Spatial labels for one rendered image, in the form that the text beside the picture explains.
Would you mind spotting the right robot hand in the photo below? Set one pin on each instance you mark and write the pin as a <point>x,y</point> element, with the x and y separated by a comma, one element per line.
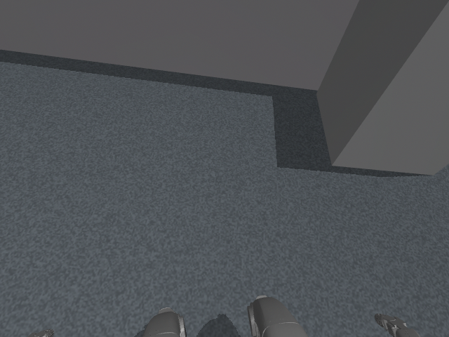
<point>395,326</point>

